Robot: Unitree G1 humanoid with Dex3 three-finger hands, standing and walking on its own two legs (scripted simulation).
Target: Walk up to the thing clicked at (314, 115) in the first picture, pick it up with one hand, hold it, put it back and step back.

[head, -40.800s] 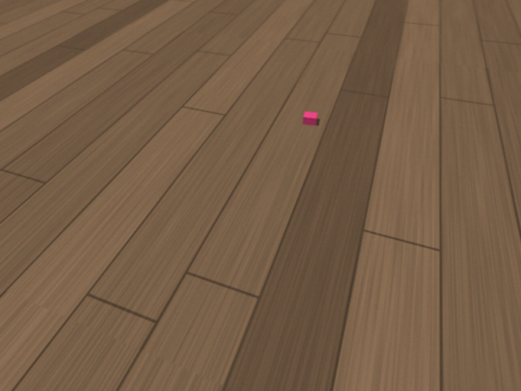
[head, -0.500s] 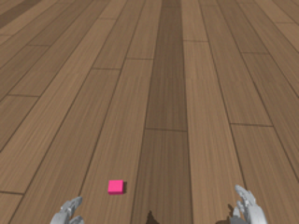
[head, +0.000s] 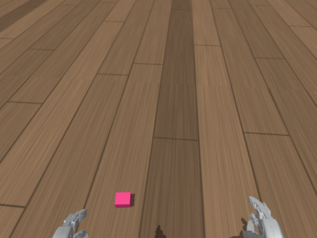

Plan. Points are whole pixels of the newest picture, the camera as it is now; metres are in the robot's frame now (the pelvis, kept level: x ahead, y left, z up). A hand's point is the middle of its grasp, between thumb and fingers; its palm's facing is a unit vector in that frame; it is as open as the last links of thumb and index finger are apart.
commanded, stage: home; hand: left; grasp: from above
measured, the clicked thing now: (123, 199) +0.50 +0.22 -0.69
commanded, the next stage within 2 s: stand in 0.08 s
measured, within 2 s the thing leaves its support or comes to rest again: neither
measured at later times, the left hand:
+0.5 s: hand out of the picture +0.09 +0.23 -0.10, palm faces +0.02 -0.94 -0.35, open 7.4 cm
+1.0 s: hand out of the picture +0.03 +0.23 -0.10, palm faces +0.05 -0.94 -0.33, open 7.4 cm
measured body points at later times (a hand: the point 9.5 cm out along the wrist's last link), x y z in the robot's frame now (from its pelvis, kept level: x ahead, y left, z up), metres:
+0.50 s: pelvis -0.01 +0.00 +0.03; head +0.00 -0.01 +0.48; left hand +0.09 +0.28 -0.08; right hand +0.09 -0.28 -0.09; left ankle -0.01 +0.12 -0.68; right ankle +0.00 -0.14 -0.68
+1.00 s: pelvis -0.01 -0.01 +0.06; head -0.02 -0.02 +0.51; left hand +0.03 +0.28 -0.07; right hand +0.06 -0.28 -0.08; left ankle -0.01 +0.12 -0.68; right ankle +0.00 -0.14 -0.68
